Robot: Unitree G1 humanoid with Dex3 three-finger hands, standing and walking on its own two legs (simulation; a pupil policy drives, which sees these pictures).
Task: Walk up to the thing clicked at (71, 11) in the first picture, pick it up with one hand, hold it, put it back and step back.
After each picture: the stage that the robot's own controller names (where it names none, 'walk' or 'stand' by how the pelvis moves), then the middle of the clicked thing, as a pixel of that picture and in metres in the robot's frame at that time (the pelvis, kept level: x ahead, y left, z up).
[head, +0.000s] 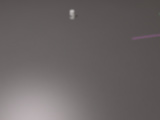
stand; (72, 14) +2.14 +0.16 -0.72
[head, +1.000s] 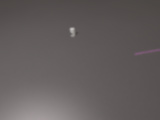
walk; (72, 32) +2.00 +0.32 -0.70
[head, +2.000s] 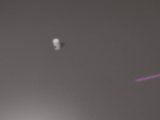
walk; (56, 44) +1.38 +0.41 -0.71
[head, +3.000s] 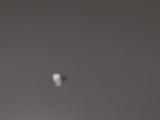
walk; (57, 79) +0.93 +0.34 -0.72
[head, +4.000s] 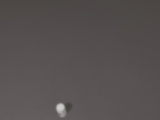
walk; (61, 110) +0.57 +0.24 -0.71
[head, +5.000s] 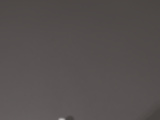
stand; out of the picture +0.41 +0.19 -0.70
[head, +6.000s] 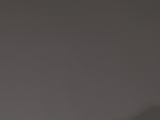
stand; out of the picture +0.36 +0.19 -0.72
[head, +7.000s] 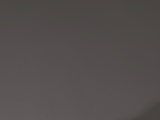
stand; out of the picture +0.37 +0.20 -0.73
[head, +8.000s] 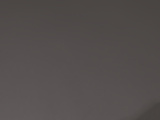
stand; out of the picture +0.36 +0.21 -0.73
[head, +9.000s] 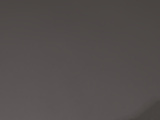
stand; out of the picture +0.35 +0.21 -0.73
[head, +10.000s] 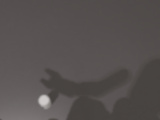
go down; (45, 102) +0.39 +0.21 -0.57
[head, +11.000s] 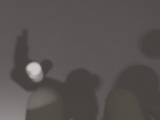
go down; (35, 72) +0.43 +0.24 -0.32
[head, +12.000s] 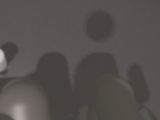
close in; out of the picture +0.41 +0.27 -0.25
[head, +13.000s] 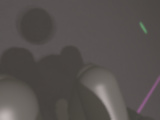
close; out of the picture +0.41 +0.29 -0.22
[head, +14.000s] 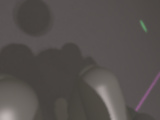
close; out of the picture +0.40 +0.29 -0.22
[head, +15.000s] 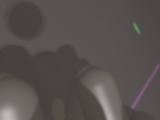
lift; out of the picture +0.38 +0.28 -0.23
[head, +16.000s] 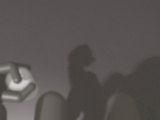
lift; (23, 85) +0.32 +0.22 -0.05
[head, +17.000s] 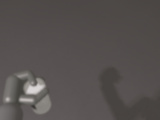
hold; (38, 96) +0.32 +0.17 +0.00
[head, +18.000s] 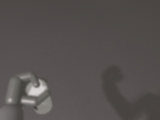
hold; (40, 97) +0.32 +0.17 -0.01
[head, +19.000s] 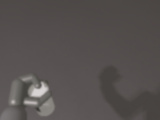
crouch; (42, 99) +0.32 +0.16 -0.03
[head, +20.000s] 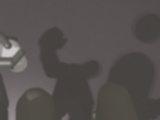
crouch; (13, 57) +0.44 +0.22 -0.11
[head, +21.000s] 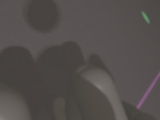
lower; out of the picture +0.41 +0.30 -0.22
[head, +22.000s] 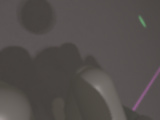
lower; out of the picture +0.41 +0.30 -0.23
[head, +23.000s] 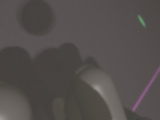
lower; out of the picture +0.41 +0.30 -0.23
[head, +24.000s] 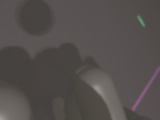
lower; out of the picture +0.41 +0.30 -0.23
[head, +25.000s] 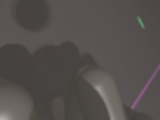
open; out of the picture +0.40 +0.28 -0.23
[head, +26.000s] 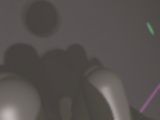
stand; out of the picture +0.40 +0.28 -0.23
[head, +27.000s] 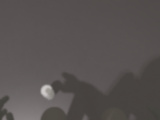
walk; (48, 92) +0.41 +0.21 -0.50
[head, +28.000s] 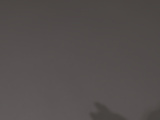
stand; out of the picture +0.37 +0.18 -0.66
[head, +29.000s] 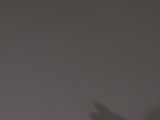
stand; out of the picture +0.37 +0.19 -0.66
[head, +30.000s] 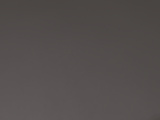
stand; out of the picture +0.40 +0.17 -0.71
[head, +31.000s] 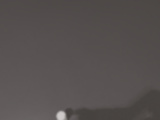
walk; (61, 117) +0.42 +0.17 -0.70
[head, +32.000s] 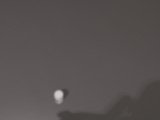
walk; (58, 97) +0.55 +0.15 -0.71
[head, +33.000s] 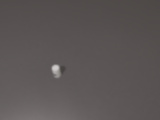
walk; (56, 71) +0.83 +0.28 -0.68
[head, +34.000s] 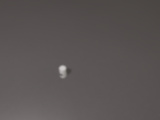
stand; (62, 71) +0.99 +0.21 -0.71
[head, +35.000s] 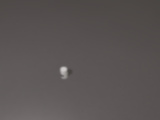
stand; (64, 72) +1.01 +0.21 -0.72
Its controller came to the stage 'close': yes
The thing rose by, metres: 0.70
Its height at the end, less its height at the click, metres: +0.00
